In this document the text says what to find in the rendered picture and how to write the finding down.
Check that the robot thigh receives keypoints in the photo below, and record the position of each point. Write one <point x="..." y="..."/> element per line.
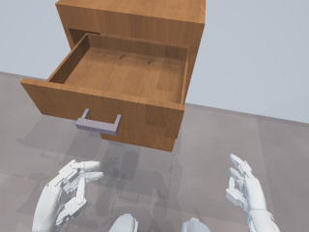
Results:
<point x="124" y="224"/>
<point x="194" y="226"/>

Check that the left robot thigh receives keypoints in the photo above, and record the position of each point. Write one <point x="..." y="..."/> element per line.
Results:
<point x="124" y="224"/>

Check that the robot left hand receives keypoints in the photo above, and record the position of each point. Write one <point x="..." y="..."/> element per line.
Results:
<point x="48" y="216"/>

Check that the robot right hand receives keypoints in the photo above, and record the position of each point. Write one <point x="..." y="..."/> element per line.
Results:
<point x="252" y="196"/>

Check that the drawer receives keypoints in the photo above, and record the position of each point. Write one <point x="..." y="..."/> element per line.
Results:
<point x="142" y="81"/>

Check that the right robot forearm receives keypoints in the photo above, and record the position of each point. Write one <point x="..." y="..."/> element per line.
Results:
<point x="259" y="220"/>

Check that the handle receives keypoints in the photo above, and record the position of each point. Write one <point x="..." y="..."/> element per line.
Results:
<point x="91" y="125"/>

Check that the right robot thigh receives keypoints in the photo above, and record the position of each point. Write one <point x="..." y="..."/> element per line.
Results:
<point x="194" y="226"/>

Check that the cabinet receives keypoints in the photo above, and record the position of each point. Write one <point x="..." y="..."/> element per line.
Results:
<point x="173" y="22"/>

